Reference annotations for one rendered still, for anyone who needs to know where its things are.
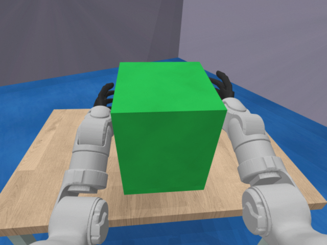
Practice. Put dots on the robot right upper arm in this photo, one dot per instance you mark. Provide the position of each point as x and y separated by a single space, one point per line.
279 214

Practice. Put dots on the left robot forearm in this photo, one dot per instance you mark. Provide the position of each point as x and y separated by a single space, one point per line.
87 169

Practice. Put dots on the table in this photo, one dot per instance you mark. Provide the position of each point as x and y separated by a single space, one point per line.
28 198

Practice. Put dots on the carton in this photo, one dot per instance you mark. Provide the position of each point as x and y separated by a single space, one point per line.
167 118

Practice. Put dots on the right robot forearm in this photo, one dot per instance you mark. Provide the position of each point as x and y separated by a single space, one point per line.
258 164

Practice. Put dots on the robot left upper arm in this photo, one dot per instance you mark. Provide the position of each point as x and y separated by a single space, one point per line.
78 221

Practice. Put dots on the robot right hand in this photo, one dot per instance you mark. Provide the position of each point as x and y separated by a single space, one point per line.
225 87

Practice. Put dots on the robot left hand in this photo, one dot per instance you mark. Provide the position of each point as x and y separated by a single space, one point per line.
104 93

